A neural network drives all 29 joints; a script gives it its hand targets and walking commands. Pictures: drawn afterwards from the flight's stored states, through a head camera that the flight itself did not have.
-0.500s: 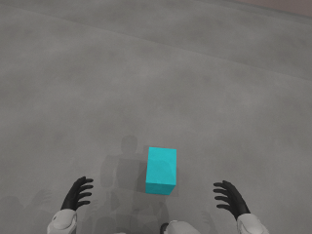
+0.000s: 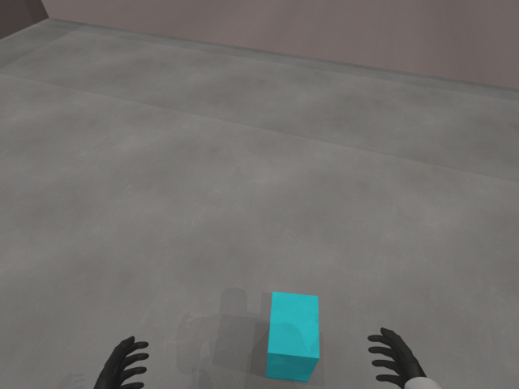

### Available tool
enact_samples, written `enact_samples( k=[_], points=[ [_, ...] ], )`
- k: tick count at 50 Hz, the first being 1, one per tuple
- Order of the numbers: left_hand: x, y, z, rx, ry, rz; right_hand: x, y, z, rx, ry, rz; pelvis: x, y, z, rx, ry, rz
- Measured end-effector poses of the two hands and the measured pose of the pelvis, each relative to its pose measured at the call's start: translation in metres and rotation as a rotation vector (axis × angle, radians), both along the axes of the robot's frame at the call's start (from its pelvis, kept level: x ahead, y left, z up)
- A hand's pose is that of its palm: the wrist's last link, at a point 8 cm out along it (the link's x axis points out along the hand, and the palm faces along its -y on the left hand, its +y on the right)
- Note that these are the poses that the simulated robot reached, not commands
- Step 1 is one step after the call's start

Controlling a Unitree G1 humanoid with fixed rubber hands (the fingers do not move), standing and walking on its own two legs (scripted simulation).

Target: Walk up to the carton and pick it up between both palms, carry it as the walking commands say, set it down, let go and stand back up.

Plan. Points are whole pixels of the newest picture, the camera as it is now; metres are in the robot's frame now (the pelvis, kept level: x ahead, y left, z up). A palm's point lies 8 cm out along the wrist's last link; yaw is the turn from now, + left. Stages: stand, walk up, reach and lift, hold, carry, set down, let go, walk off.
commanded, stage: let go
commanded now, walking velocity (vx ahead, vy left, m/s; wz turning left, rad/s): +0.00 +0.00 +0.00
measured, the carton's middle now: (290, 339) +0.39 -0.10 -0.62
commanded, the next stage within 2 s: stand in 0.06 s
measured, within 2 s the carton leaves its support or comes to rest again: neither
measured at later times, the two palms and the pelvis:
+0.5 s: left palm out of the picture +0.06 +0.26 -0.08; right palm out of the picture +0.08 -0.31 -0.10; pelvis -0.01 -0.03 +0.00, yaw +2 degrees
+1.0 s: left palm out of the picture +0.01 +0.24 -0.11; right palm out of the picture +0.00 -0.32 -0.12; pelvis -0.04 -0.04 +0.00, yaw +3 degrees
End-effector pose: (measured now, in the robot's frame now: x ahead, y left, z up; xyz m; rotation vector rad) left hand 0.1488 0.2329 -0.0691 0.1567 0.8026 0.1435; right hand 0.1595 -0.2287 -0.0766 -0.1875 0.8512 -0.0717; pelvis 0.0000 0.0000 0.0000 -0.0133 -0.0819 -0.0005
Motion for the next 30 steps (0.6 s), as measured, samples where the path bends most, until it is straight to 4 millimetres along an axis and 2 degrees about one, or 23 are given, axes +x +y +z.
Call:
enact_samples(
  k=[4, 8, 16, 20, 24, 30],
  points=[
    [-0.001, -0.009, -0.003, -0.022, -0.016, 0.013, -0.002, -0.001, -0.001, -0.008, 0.004, -0.002, -0.003, -0.004, -0.002, 0.0, -0.007, 0.005],
    [-0.014, -0.01, -0.011, 0.063, 0.026, -0.057, -0.009, -0.013, -0.003, -0.027, -0.035, -0.014, 0.0, -0.009, -0.003, 0.011, 0.023, 0.019],
    [-0.055, 0.019, -0.016, 0.137, 0.082, 0.007, -0.041, -0.058, -0.013, -0.091, -0.027, -0.07, 0.006, -0.017, -0.002, 0.02, 0.034, 0.03],
    [-0.072, 0.029, -0.013, 0.162, 0.095, 0.045, -0.058, -0.073, -0.018, -0.108, 0.009, -0.085, 0.002, -0.022, -0.001, 0.023, 0.032, 0.035],
    [-0.086, 0.031, -0.011, 0.175, 0.114, 0.062, -0.073, -0.08, -0.023, -0.111, 0.048, -0.085, -0.005, -0.027, 0.0, 0.025, 0.028, 0.038],
    [-0.105, 0.022, -0.015, 0.169, 0.149, 0.065, -0.095, -0.081, -0.031, -0.1, 0.109, -0.069, -0.018, -0.035, 0.002, 0.027, 0.029, 0.04]
  ],
)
